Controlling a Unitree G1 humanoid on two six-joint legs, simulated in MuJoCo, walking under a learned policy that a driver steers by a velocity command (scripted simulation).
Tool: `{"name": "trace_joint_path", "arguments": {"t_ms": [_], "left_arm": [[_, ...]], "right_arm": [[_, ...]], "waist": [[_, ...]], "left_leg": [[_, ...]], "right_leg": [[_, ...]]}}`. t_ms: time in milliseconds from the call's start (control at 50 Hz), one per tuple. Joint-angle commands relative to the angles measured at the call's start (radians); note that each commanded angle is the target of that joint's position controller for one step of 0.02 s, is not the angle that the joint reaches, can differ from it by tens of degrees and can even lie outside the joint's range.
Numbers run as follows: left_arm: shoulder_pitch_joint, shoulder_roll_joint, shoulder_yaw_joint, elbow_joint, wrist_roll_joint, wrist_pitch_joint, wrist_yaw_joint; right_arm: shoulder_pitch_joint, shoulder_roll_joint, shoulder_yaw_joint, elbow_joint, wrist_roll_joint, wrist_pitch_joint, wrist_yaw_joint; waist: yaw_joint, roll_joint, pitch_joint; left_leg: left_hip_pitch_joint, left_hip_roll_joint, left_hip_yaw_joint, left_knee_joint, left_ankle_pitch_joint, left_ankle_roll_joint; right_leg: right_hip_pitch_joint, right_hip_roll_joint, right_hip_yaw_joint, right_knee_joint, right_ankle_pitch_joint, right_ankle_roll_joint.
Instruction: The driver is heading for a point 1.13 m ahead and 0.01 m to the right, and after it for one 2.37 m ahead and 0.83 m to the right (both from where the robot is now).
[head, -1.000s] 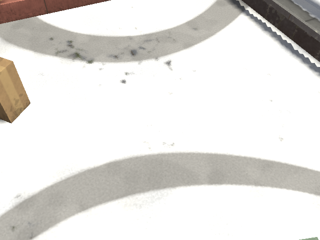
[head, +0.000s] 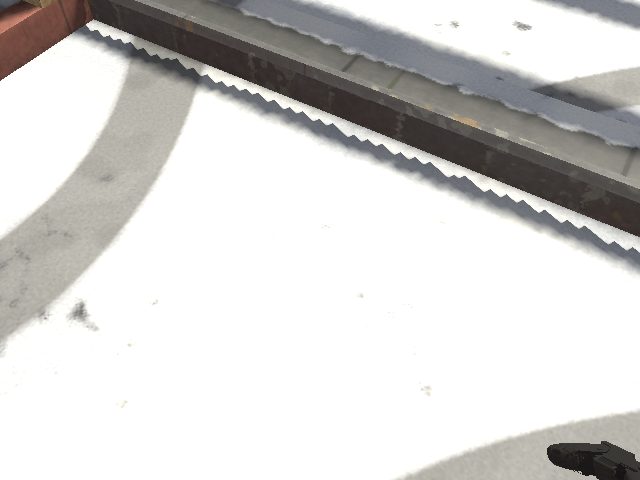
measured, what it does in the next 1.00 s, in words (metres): walks ahead: right foot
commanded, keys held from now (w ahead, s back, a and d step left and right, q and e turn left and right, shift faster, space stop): w+e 0.10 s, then w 0.90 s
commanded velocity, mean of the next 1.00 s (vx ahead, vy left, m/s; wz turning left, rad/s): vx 0.50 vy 0.00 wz -0.20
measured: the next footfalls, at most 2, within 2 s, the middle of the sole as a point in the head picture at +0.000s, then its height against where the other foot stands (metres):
right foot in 0.48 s outside the picture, level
left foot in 1.04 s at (362, 357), level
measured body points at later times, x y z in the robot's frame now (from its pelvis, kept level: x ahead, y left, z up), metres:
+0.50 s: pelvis +0.26 -0.02 +0.00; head +0.30 -0.04 +0.45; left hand +0.52 +0.15 -0.09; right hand +0.15 -0.25 -0.14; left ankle +0.11 +0.10 -0.71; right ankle +0.35 -0.11 -0.73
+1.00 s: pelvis +0.52 -0.06 +0.00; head +0.55 -0.06 +0.45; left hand +0.49 +0.20 -0.14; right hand +0.69 -0.31 -0.10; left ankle +0.68 +0.02 -0.71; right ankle +0.35 -0.11 -0.72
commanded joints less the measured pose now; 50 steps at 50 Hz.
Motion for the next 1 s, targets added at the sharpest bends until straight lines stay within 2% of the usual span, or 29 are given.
{"name": "trace_joint_path", "arguments": {"t_ms": [20,40,60,80,100,140,180,240,280,360,400,420,440,460,480,500,520,540,560,580,600,620,660,700,760,840,920,960,1000], "left_arm": [[0.062,0.106,0.004,-0.073,0.005,-0.001,0.011],[-0.019,0.109,0.006,-0.078,0.010,0.005,-0.001],[-0.052,0.091,0.005,-0.087,0.012,0.009,-0.010],[-0.071,0.082,0.004,-0.094,0.027,0.019,-0.021],[-0.070,0.070,0.001,-0.096,0.031,0.031,-0.032],[-0.101,0.044,-0.007,-0.110,0.031,0.041,-0.044],[-0.157,0.029,-0.016,-0.129,0.032,0.041,-0.053],[-0.272,0.019,-0.030,-0.164,0.031,0.032,-0.059],[-0.357,0.002,-0.046,-0.188,0.031,0.024,-0.065],[-0.486,-0.007,-0.069,-0.225,0.034,0.013,-0.067],[-0.493,0.009,-0.068,-0.227,0.036,0.008,-0.059],[-0.471,0.017,-0.065,-0.219,0.038,0.005,-0.054],[-0.409,0.029,-0.060,-0.196,0.041,0.000,-0.047],[-0.278,0.044,-0.049,-0.149,0.045,-0.009,-0.039],[-0.117,0.090,-0.030,-0.095,0.060,-0.017,-0.028],[0.016,0.192,-0.002,-0.079,0.078,-0.017,-0.012],[0.008,0.209,0.009,-0.073,0.033,-0.001,-0.010],[-0.081,0.172,0.003,-0.078,0.004,0.002,-0.010],[-0.148,0.109,-0.012,-0.081,0.002,-0.005,-0.011],[-0.190,0.065,-0.023,-0.078,0.006,-0.012,-0.013],[-0.208,0.042,-0.030,-0.069,0.004,-0.020,-0.010],[-0.212,0.031,-0.034,-0.063,0.006,-0.027,-0.008],[-0.173,0.047,-0.029,-0.039,0.001,-0.044,-0.009],[-0.139,0.063,-0.024,-0.018,-0.002,-0.050,-0.010],[-0.084,0.057,-0.027,0.009,-0.001,-0.047,-0.011],[-0.013,0.065,-0.030,0.044,0.003,-0.047,-0.009],[0.045,0.075,-0.031,0.081,0.014,-0.043,0.002],[0.036,0.088,-0.028,0.092,0.018,-0.041,0.009],[0.001,0.107,-0.023,0.094,0.022,-0.040,0.013]], "right_arm": [[0.247,-0.177,-0.066,-0.003,0.000,0.012,-0.010],[0.193,-0.103,-0.047,-0.013,0.006,0.012,-0.006],[0.186,-0.084,-0.039,-0.001,-0.002,0.009,-0.005],[0.212,-0.088,-0.037,0.019,0.004,0.003,-0.008],[0.230,-0.092,-0.037,0.036,0.011,-0.005,-0.007],[0.276,-0.090,-0.036,0.067,0.023,-0.027,0.003],[0.304,-0.091,-0.036,0.086,0.024,-0.036,0.009],[0.335,-0.087,-0.032,0.114,0.020,-0.034,0.016],[0.348,-0.091,-0.030,0.130,0.024,-0.030,0.017],[0.438,-0.120,-0.032,0.185,0.028,-0.022,0.010],[0.460,-0.132,-0.033,0.208,0.026,-0.011,0.005],[0.457,-0.140,-0.034,0.215,0.025,-0.006,0.003],[0.454,-0.148,-0.034,0.221,0.025,0.000,0.001],[0.447,-0.146,-0.032,0.226,0.030,0.007,0.001],[0.439,-0.131,-0.025,0.213,0.035,0.009,0.001],[0.454,-0.050,-0.003,0.154,0.055,0.004,0.012],[0.486,-0.084,-0.021,0.157,0.046,0.009,0.009],[0.399,-0.131,-0.038,0.144,0.029,0.015,0.004],[0.358,-0.100,-0.030,0.133,0.032,0.009,0.009],[0.361,-0.080,-0.028,0.142,0.032,0.011,0.013],[0.374,-0.072,-0.028,0.150,0.016,0.024,0.016],[0.399,-0.053,-0.024,0.167,0.005,0.037,0.023],[0.377,-0.048,-0.028,0.160,0.001,0.051,0.035],[0.294,-0.049,-0.030,0.134,0.002,0.057,0.039],[0.172,-0.051,-0.029,0.096,0.007,0.056,0.039],[0.043,-0.036,-0.016,0.056,0.012,0.051,0.038],[-0.056,-0.046,-0.011,0.015,0.011,0.042,0.036],[-0.047,-0.055,-0.013,0.009,0.011,0.034,0.033],[0.083,-0.078,-0.026,0.047,0.011,0.025,0.020]], "waist": [[-0.090,0.102,-0.211],[-0.102,0.016,-0.103],[-0.093,0.006,-0.061],[-0.088,0.048,-0.046],[-0.081,0.092,-0.038],[-0.079,0.105,-0.041],[-0.084,0.099,-0.037],[-0.098,0.087,-0.006],[-0.111,0.083,0.008],[-0.144,0.082,0.027],[-0.135,0.088,0.022],[-0.118,0.096,0.007],[-0.089,0.105,-0.030],[-0.029,0.088,-0.098],[0.032,0.061,-0.190],[0.055,-0.122,-0.333],[0.019,-0.184,-0.392],[-0.010,-0.076,-0.233],[-0.040,-0.063,-0.115],[-0.081,-0.044,-0.052],[-0.111,-0.060,-0.023],[-0.129,-0.063,-0.023],[-0.137,-0.058,-0.024],[-0.128,-0.056,0.007],[-0.100,-0.049,0.037],[-0.063,-0.051,0.048],[-0.039,-0.054,0.064],[-0.058,-0.061,0.057],[-0.124,-0.078,-0.012]], "left_leg": [[0.602,0.446,-0.681,-0.237,-0.205,0.166],[0.470,0.378,-0.498,-0.257,-0.164,0.142],[0.392,0.337,-0.385,-0.280,-0.048,0.121],[0.352,0.309,-0.300,-0.297,0.028,0.109],[0.324,0.285,-0.234,-0.313,0.089,0.096],[0.326,0.270,-0.168,-0.323,0.233,0.105],[0.348,0.266,-0.110,-0.339,0.310,0.119],[0.353,0.234,-0.027,-0.368,0.343,0.120],[0.345,0.207,0.026,-0.378,0.358,0.108],[0.423,0.238,0.043,-0.373,0.433,0.112],[0.497,0.264,0.042,-0.323,0.542,0.115],[0.518,0.270,0.051,-0.269,0.664,0.111],[0.530,0.268,0.062,-0.182,0.786,0.105],[0.502,0.246,0.088,-0.030,0.816,0.089],[0.353,0.217,0.104,0.168,0.640,0.070],[0.038,0.114,0.151,0.526,0.158,0.030],[-0.140,-0.016,0.057,0.763,-0.414,0.022],[-0.223,0.049,-0.029,0.777,-0.347,0.032],[-0.221,0.079,-0.033,0.724,-0.283,0.034],[-0.173,0.111,-0.029,0.644,-0.240,0.031],[-0.119,0.126,-0.028,0.594,-0.219,0.019],[-0.075,0.129,-0.024,0.572,-0.199,0.007],[-0.082,0.129,-0.006,0.544,-0.155,-0.009],[-0.149,0.146,0.003,0.486,-0.080,-0.026],[-0.225,0.153,0.014,0.364,0.024,-0.042],[-0.221,0.124,0.045,0.201,0.116,-0.033],[-0.229,0.092,0.062,0.092,0.086,0.005],[-0.181,0.069,0.072,0.050,0.019,0.037],[0.011,0.007,0.098,0.010,-0.059,0.075]], "right_leg": [[-0.569,-0.104,-0.062,0.524,0.030,0.034],[-0.544,-0.130,-0.082,0.475,0.118,0.048],[-0.521,-0.157,-0.090,0.443,0.157,0.060],[-0.504,-0.180,-0.096,0.412,0.172,0.068],[-0.488,-0.191,-0.108,0.396,0.185,0.075],[-0.511,-0.186,-0.112,0.372,0.203,0.078],[-0.572,-0.187,-0.111,0.337,0.250,0.081],[-0.619,-0.181,-0.131,0.187,0.345,0.092],[-0.581,-0.178,-0.180,0.033,0.422,0.096],[-0.517,-0.182,-0.269,-0.160,0.437,0.074],[-0.494,-0.171,-0.282,-0.207,0.374,0.046],[-0.445,-0.150,-0.293,-0.228,0.331,0.028],[-0.359,-0.121,-0.305,-0.252,0.297,0.007],[-0.194,-0.096,-0.315,-0.321,0.327,-0.019],[0.056,-0.162,-0.238,-0.331,0.341,-0.055],[0.359,-0.458,0.141,-0.355,0.266,-0.147],[0.393,-0.593,0.465,-0.472,0.346,-0.227],[0.276,-0.533,0.304,-0.481,0.359,-0.198],[0.132,-0.485,0.185,-0.522,0.387,-0.170],[0.021,-0.432,0.102,-0.568,0.411,-0.122],[-0.058,-0.393,0.045,-0.599,0.437,-0.094],[-0.098,-0.369,0.003,-0.625,0.447,-0.084],[-0.107,-0.355,-0.032,-0.658,0.493,-0.096],[-0.102,-0.346,-0.060,-0.696,0.478,-0.100],[-0.058,-0.331,-0.094,-0.708,0.518,-0.090],[0.014,-0.329,-0.133,-0.692,0.618,-0.072],[0.144,-0.366,-0.140,-0.645,0.736,-0.067],[0.189,-0.382,-0.150,-0.591,0.863,-0.056],[0.187,-0.373,-0.177,-0.429,1.144,-0.028]]}}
